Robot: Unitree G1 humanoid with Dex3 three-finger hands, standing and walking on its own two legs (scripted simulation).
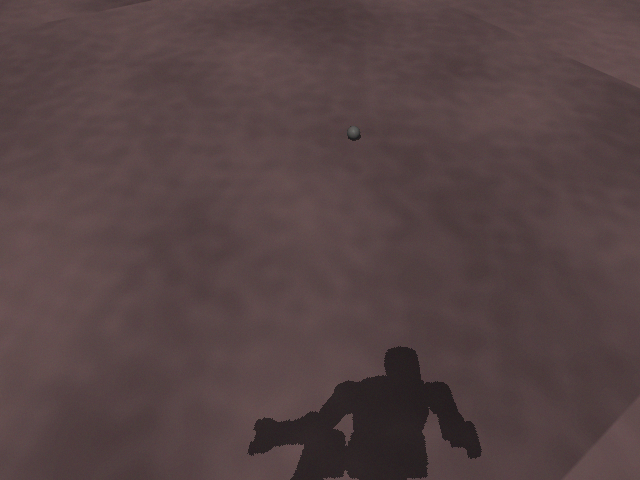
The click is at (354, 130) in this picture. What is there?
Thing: free ball
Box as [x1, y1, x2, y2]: [347, 126, 359, 139]
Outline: 355,126 351,126 347,130 347,135 352,139 356,138 359,135 359,130
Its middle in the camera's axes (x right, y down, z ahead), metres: +0.17 -0.55 +2.06
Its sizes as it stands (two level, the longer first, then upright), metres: 0.069 0.069 0.069
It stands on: the floor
